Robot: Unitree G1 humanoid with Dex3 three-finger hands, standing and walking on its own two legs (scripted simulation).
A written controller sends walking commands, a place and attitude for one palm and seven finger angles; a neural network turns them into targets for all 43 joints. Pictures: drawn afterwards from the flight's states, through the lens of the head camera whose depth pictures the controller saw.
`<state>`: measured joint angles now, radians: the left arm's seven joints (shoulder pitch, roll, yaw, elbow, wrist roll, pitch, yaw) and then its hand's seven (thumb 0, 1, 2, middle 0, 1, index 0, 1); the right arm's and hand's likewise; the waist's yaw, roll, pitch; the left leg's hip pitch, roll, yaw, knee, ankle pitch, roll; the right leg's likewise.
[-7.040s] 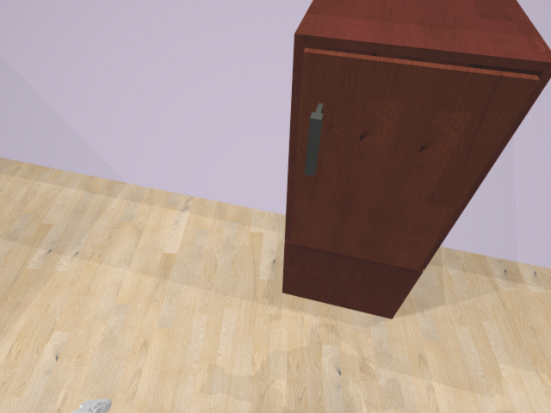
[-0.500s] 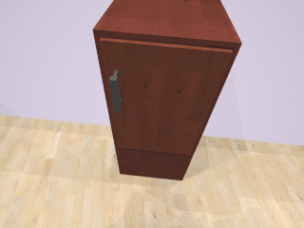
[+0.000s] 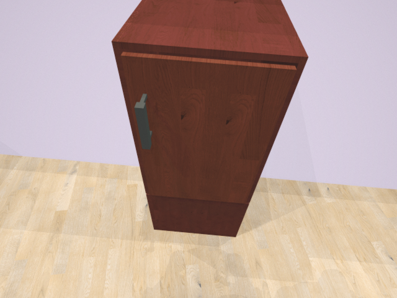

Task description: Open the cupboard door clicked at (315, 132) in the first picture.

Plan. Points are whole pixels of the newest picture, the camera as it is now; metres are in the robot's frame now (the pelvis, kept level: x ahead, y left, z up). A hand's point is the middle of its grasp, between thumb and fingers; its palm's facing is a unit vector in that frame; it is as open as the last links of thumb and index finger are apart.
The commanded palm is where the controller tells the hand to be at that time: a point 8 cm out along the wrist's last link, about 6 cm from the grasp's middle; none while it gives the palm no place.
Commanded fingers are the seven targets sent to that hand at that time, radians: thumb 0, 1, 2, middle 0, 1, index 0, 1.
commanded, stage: raise the hand with hooked fingers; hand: left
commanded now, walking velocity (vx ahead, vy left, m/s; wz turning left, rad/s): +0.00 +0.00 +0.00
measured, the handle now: (145, 122) +0.52 +0.18 +0.04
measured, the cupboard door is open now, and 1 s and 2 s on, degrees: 0 0 0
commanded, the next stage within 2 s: none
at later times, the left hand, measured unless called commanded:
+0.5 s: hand (100, 286) +0.15 +0.20 -0.04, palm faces +0.10 -0.99 -0.04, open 9.0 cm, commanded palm +0.14 +0.25 -0.03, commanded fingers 0.00 0.29 0.64 -0.24 -0.69 -0.24 -0.69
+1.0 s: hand (86, 241) +0.22 +0.24 +0.00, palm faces -0.01 -1.00 -0.05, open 12.1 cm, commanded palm +0.19 +0.29 +0.01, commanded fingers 0.00 -0.29 0.39 -0.28 -1.07 -0.28 -1.07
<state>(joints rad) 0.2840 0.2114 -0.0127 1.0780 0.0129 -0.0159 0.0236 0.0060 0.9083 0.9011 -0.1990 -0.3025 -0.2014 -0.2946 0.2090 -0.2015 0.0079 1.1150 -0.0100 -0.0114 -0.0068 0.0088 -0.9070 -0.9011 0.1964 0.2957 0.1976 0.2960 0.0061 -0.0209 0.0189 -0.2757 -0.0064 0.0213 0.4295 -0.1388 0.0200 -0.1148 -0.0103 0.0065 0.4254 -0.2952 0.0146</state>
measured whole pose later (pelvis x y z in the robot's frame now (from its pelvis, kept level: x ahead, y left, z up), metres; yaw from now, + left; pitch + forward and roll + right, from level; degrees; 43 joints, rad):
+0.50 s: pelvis -0.01 -0.03 -0.09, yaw +1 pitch +12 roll -2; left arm 0.50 0.23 0.26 0.03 -0.33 -0.43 -0.38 0.02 0.52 0.74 -0.23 -0.55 -0.23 -0.54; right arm 0.16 -0.24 -0.06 0.52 0.02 -0.23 -0.07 0.01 -0.91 -0.90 0.20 0.30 0.20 0.30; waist 0.05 0.01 -0.15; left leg -0.92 0.03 -0.05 1.14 -0.43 -0.02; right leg -0.72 0.04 -0.06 1.14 -0.63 -0.03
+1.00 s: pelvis -0.01 +0.00 -0.06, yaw +0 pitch +11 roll -3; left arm 0.29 0.34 0.33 0.11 -0.38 -0.31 -0.43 0.00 -0.06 0.49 -0.27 -0.92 -0.27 -0.92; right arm 0.29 -0.27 -0.01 0.58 0.04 -0.23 -0.09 0.02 -0.90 -0.90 0.20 0.30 0.20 0.30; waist -0.01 0.04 -0.12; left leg -0.82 0.03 -0.02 0.99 -0.37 0.02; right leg -0.63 0.03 -0.03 0.97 -0.53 0.01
